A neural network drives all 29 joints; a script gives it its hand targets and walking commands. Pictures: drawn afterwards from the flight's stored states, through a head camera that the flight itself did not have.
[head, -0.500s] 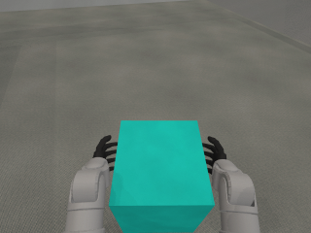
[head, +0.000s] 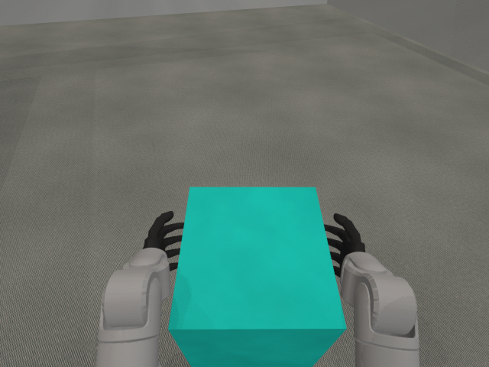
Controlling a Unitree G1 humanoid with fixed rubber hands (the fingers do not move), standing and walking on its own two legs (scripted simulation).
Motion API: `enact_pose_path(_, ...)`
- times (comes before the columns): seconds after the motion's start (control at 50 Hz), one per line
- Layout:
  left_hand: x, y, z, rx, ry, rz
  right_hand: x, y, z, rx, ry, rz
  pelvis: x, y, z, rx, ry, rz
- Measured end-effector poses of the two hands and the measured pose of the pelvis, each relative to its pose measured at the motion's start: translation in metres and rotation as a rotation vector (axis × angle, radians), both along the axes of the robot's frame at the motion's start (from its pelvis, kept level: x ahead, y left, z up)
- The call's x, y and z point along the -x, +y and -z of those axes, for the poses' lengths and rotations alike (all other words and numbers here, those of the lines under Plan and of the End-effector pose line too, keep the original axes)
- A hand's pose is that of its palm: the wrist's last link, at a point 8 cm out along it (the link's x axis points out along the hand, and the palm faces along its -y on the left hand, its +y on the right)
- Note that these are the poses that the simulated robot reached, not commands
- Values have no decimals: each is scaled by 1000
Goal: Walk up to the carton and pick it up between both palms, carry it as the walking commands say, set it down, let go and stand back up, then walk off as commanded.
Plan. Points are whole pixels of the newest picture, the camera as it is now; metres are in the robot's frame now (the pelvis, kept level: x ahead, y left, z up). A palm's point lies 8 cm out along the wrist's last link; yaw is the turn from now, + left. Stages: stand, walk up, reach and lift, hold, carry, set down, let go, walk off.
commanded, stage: carry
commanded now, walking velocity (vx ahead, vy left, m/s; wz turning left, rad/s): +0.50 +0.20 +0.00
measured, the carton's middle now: (252, 283) +0.27 -0.01 +0.02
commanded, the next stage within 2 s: none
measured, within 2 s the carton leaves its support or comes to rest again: neither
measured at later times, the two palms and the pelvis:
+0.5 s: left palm (151, 178) +0.45 +0.19 +0.09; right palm (297, 180) +0.46 -0.10 +0.08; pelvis +0.19 +0.04 +0.01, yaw +0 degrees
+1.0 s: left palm (138, 99) +0.79 +0.31 +0.08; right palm (241, 103) +0.76 +0.02 +0.09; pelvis +0.50 +0.18 +0.01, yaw -4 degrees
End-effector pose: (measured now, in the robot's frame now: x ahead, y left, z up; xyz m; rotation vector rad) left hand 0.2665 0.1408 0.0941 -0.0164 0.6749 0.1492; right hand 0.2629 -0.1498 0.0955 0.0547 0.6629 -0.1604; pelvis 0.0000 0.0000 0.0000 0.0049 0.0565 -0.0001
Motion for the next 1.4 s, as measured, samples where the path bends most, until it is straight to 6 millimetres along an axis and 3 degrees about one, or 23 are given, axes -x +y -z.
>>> enact_pose_path(0.12,-26,18,3,-1,58,-1,-27,19,2,10,57,-8,-32,18,-1,-10,14,19)
enact_pose_path(0.24,-75,18,3,-11,91,26,-65,18,9,-9,91,24,-72,24,-7,13,28,41)
enact_pose_path(0.34,-125,14,10,-20,66,32,-114,15,16,-21,64,35,-113,23,1,14,21,1)
enact_pose_path(0.5,-188,51,8,-41,124,-27,-199,51,16,-33,121,-31,-192,45,-15,-23,19,-5)
enact_pose_path(0.6,-257,81,5,-27,76,-25,-264,81,13,-25,73,-25,-255,77,-9,-31,11,-5)
enact_pose_path(0.7,-343,116,20,12,12,15,-336,116,19,4,10,23,-328,122,17,-22,-10,34)
enact_pose_path(0.78,-388,136,34,26,111,32,-377,137,29,20,109,39,-371,145,6,-1,12,58)
enact_pose_path(0.86,-430,149,36,28,161,48,-415,150,28,31,160,49,-414,162,-7,10,28,72)
enact_pose_path(1.04,-549,167,5,10,43,60,-530,168,5,18,42,56,-535,183,-8,6,29,65)
enact_pose_path(1.2,-665,176,20,-31,51,28,-657,176,29,-19,50,19,-660,182,14,19,-14,12)
enact_pose_path(1.28,-703,190,22,-37,122,-21,-711,190,31,-24,120,-30,-706,184,-1,3,-15,-13)
enact_pose_path(1.4,-774,211,6,-55,124,-51,-790,211,20,-40,121,-62,-780,200,-19,-40,-7,-13)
